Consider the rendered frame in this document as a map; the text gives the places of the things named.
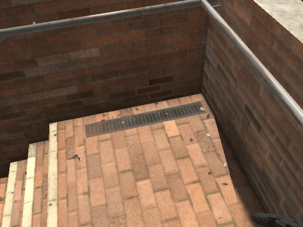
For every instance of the right robot hand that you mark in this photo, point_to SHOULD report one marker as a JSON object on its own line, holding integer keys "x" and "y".
{"x": 274, "y": 220}

